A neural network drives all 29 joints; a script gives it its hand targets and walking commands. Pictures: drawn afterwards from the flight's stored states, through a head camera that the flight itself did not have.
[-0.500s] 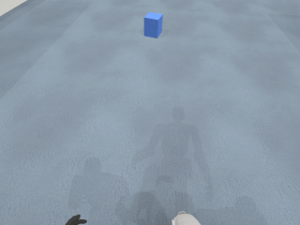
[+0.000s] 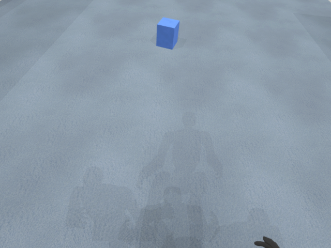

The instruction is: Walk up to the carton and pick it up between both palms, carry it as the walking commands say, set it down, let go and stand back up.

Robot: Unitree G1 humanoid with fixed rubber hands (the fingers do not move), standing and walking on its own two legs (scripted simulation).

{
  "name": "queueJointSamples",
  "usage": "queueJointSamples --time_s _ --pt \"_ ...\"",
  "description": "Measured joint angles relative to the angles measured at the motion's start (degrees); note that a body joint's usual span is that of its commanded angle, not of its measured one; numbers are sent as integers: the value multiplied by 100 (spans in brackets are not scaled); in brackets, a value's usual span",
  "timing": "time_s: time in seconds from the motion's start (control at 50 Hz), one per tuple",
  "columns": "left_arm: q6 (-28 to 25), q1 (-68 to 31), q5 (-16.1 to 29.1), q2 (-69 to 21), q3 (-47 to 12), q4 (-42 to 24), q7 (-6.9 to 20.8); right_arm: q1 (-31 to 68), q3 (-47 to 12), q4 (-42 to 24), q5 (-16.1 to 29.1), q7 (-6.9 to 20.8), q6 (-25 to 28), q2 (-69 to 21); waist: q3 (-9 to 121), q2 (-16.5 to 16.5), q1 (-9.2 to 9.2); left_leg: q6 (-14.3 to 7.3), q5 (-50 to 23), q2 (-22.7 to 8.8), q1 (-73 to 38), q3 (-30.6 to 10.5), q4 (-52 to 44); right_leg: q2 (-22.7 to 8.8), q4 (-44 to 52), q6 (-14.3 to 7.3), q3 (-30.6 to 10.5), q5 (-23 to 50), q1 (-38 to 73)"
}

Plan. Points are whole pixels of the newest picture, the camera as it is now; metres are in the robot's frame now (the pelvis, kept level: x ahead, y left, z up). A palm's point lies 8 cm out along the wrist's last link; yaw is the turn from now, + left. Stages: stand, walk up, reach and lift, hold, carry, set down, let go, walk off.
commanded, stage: walk up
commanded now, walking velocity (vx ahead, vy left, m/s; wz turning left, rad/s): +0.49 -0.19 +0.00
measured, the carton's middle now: (167, 33) +2.37 -0.02 -0.64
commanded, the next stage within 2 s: none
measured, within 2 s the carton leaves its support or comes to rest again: neither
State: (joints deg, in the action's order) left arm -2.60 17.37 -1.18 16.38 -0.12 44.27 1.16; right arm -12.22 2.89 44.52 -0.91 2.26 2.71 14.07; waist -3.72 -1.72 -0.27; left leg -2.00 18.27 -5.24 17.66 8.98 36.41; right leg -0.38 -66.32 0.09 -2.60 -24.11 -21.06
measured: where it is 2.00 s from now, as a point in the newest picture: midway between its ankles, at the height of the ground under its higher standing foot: (178, 143)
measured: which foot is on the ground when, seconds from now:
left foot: down 0.00-0.32, up 0.34-0.70, down 0.72-1.00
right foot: up 0.00-0.30, down 0.32-0.72, up 0.74-1.00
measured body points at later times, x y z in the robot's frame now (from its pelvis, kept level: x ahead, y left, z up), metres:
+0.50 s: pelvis +0.27 -0.07 +0.00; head +0.30 -0.08 +0.45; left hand +0.37 +0.18 -0.11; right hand +0.35 -0.34 -0.13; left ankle +0.22 +0.06 -0.64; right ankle +0.29 -0.19 -0.73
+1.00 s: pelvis +0.50 -0.04 +0.01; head +0.54 -0.02 +0.46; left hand +0.58 +0.20 -0.14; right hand +0.45 -0.32 -0.11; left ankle +0.48 +0.07 -0.73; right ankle +0.50 -0.22 -0.66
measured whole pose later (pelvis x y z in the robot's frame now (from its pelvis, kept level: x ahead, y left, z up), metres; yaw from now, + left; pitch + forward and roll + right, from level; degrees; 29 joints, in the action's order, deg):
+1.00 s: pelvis +0.50 -0.04 +0.01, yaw -1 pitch -1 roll -2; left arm -0.5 16.7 -1.2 15.0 -0.1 46.0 2.7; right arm -25.2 2.8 51.9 -0.9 1.8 2.8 14.9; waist -6.5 -1.8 3.1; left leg -0.1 16.1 -5.1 9.7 7.0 27.3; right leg -5.4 -58.2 1.6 0.2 -17.0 -26.6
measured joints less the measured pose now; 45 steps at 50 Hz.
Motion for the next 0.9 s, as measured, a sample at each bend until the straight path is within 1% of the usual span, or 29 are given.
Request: queueJointSamples --time_s 0.1,0.16,0.22,0.26,0.3,0.32,0.34,0.36,0.4,0.42,0.44,0.5,0.54,0.58,0.62,0.66,0.7,0.72,0.74,0.78,0.8,0.82,0.86,0.9 --pt "159 -141 0 -31 2 1 127 -1077 0 554 0 -53 39 75 -213 -36 266 122 163 -5 -858 7 -605 -303 -112 0 -8 583 -652" --pt "301 -189 0 -39 1 -2 162 -1590 -1 745 0 -93 14 75 -292 -78 426 213 373 -25 -1267 9 -771 -416 150 0 -10 854 -902" --pt "349 -288 1 -111 1 -6 193 -1970 -1 821 0 -111 -36 73 -256 -81 554 326 576 -45 -1640 12 -953 -454 945 0 -5 1011 -932" --pt "346 -384 1 -172 1 -9 207 -2108 -2 836 0 -118 -64 71 -92 -69 619 417 735 -46 -1730 16 -1014 -457 1798 0 57 1026 -931" --pt "272 -447 1 -222 2 -11 209 -2126 -2 892 0 -118 -92 70 116 -47 622 531 936 -46 -1778 41 -995 -403 2603 0 234 1027 -886" --pt "193 -445 1 -214 4 -11 208 -2121 -2 895 0 -118 -93 66 208 -61 595 546 1060 -53 -1725 47 -759 -342 2942 -4 275 1100 -807" --pt "111 -459 1 -230 5 -5 188 -2017 -2 898 0 -118 -105 75 166 -18 541 531 1140 -151 -1565 45 -133 -290 2781 9 282 1171 -796" --pt "53 -457 1 -247 6 3 161 -1863 -3 870 0 -118 -119 70 128 0 488 485 1142 -170 -1270 -56 743 -267 2536 17 276 1040 -783" --pt "8 -408 1 -280 6 20 89 -1524 -3 721 0 -118 -92 60 220 29 340 413 1147 -139 -487 -182 2309 -239 2479 19 276 792 -640" --pt "-20 -374 1 -294 5 22 57 -1313 -2 637 0 -118 -74 69 266 56 253 392 1152 -120 -110 -190 2779 -229 2611 20 278 760 -508" --pt "-48 -343 1 -305 5 21 22 -1085 -2 542 0 -118 -74 88 299 90 158 388 1114 -98 251 -194 3046 -224 2791 25 281 785 -360" --pt "-106 -226 0 -281 4 23 -55 -407 -2 192 0 -109 -115 161 354 176 -113 387 930 -94 1181 -202 3149 -211 3278 25 286 832 75" --pt "-109 -102 0 -260 2 42 -76 13 -4 9 0 -81 -159 184 401 215 -236 387 734 -95 1632 -206 2998 -206 3544 25 288 814 361" --pt "-110 7 0 -255 1 72 -79 383 -6 -123 1 -15 -219 177 429 252 -334 387 365 -97 1870 -209 2546 -200 3831 40 290 800 664" --pt "-109 68 0 -233 1 99 -79 652 -7 -248 1 56 -240 126 447 258 -421 387 41 -98 1899 -214 1778 -196 4085 76 293 774 923" --pt "-103 78 0 -199 2 150 -79 821 -7 -321 1 100 -198 41 458 241 -486 387 -130 -98 1751 -217 934 -179 4202 113 296 676 1104" --pt "-95 96 0 -157 0 180 -79 847 -4 -327 1 104 -107 -30 480 227 -502 387 -376 -96 1365 -219 126 -137 4065 150 301 426 1226" --pt "-95 119 0 -157 -1 183 -79 842 -3 -317 1 102 -32 -21 435 272 -477 366 -462 -107 1039 -224 -234 -108 3710 151 305 194 1226" --pt "-92 108 -1 -150 -1 189 -78 835 -1 -273 -2 84 40 -26 341 275 -388 271 -903 -99 927 -214 -218 -125 3027 151 301 -84 1110" --pt "-56 31 -1 -90 0 187 -74 663 -5 -83 -3 57 51 -116 144 127 -175 100 -761 19 724 -206 -2 -179 1495 151 304 -188 708" --pt "-55 8 0 -74 0 185 -65 503 -5 15 -3 57 21 -128 86 98 -118 60 -628 21 574 -208 -43 -146 890 151 304 -192 477" --pt "-48 -13 0 -65 -1 183 -44 329 -5 127 -3 56 5 -126 23 73 -67 48 -542 22 395 -206 -152 -131 491 151 299 -148 289" --pt "-5 -17 0 -59 -1 182 5 -64 -4 324 -3 25 -2 -97 -63 38 40 52 -494 22 56 -202 -429 -164 147 150 291 14 -15" --pt "60 -16 0 -64 -1 181 49 -480 -5 478 -3 -4 34 -39 -138 12 131 75 -454 17 -212 -199 -624 -254 56 150 287 248 -286"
